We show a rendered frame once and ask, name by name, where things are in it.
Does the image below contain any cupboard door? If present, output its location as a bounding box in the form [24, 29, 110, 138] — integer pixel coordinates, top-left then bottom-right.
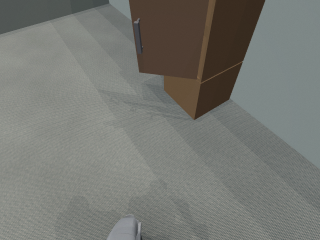
[129, 0, 209, 80]

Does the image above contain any left robot thigh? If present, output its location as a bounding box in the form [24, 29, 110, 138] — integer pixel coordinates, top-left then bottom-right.
[106, 217, 142, 240]

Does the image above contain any robot left shin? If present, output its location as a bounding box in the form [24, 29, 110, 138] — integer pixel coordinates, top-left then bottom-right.
[125, 214, 135, 218]

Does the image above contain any handle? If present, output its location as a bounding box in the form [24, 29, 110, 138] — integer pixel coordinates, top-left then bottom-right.
[133, 18, 143, 54]

